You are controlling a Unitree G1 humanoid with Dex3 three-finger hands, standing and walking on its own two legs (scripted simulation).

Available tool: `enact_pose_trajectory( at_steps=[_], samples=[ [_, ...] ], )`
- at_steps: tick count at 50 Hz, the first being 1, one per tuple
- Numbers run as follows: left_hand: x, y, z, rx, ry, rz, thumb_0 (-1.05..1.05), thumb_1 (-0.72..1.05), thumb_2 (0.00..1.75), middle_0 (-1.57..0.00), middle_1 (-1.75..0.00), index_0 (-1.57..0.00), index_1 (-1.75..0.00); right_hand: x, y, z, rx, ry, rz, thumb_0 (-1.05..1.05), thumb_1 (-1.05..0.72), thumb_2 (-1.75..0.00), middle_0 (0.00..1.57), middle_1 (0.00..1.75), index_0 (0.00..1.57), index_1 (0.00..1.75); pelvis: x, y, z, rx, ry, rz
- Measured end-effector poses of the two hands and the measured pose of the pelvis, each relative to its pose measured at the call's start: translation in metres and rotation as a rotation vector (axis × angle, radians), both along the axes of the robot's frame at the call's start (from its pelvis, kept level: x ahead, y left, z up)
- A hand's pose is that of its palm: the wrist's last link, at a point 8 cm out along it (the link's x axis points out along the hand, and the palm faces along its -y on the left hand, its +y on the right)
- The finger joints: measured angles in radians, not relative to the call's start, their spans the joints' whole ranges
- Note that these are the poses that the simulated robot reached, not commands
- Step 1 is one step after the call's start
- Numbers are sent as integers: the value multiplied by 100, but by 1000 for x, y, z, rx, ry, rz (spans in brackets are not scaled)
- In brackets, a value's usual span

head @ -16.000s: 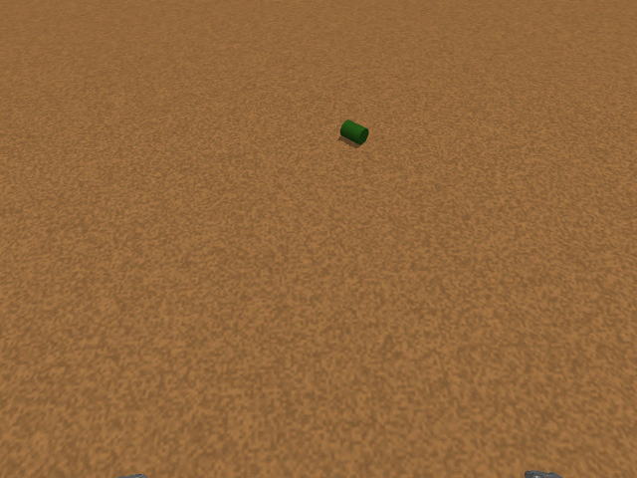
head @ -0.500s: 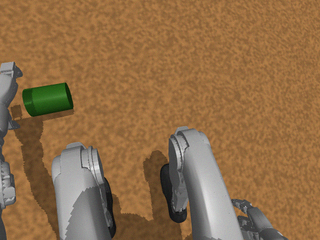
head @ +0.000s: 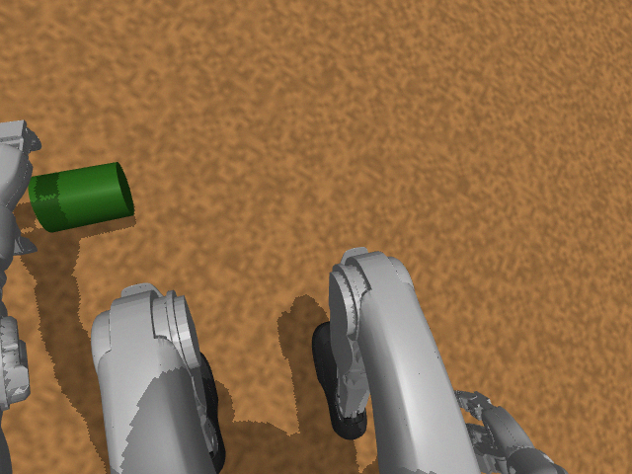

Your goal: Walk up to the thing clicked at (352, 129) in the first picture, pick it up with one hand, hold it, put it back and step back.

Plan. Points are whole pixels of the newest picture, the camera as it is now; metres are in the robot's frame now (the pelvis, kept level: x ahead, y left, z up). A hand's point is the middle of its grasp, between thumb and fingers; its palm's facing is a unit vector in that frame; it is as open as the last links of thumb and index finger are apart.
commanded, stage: rise first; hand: left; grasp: from above
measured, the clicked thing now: (85, 196) +0.48 +0.28 -0.29
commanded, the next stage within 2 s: approach in 1.24 s
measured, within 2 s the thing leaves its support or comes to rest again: neither
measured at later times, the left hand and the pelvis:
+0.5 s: hand (14, 205) +0.44 +0.33 -0.17, palm faces -0.43 -0.07 -0.90, open 13.7 cm; pelvis +0.00 +0.00 +0.00, yaw +0 degrees
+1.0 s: hand (10, 202) +0.44 +0.32 -0.16, palm faces -0.43 -0.07 -0.90, open 13.3 cm; pelvis +0.00 +0.00 +0.00, yaw +0 degrees
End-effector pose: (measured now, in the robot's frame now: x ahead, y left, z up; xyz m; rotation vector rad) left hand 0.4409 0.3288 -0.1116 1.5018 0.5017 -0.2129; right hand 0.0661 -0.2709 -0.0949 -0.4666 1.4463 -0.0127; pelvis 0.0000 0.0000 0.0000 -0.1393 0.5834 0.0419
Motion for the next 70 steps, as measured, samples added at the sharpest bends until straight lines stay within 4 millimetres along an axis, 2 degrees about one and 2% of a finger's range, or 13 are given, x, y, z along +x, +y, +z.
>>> enact_pose_trajectory(
  at_steps=[16, 37, 70],
  samples=[
    [2, -4, -6, 3, -5, 4, 0, -50, 99, -14, -97, -13, -98, -5, 1, -1, 2, 1, -1, 0, -91, -90, 20, 30, 21, 30, -1, 0, -4, -3, -7, 0],
    [2, -3, 7, 7, -2, -2, 0, -43, 93, -21, -89, -19, -91, -7, 0, -2, 12, -11, 4, 0, -91, -90, 20, 30, 21, 30, -4, -1, -3, 1, -14, 3],
    [0, -5, 12, 9, 7, -3, 0, -35, 86, -29, -81, -27, -83, -14, 0, 1, 16, -10, 0, 0, -91, -90, 20, 30, 21, 30, -6, -2, 0, 4, -19, 4]
  ],
)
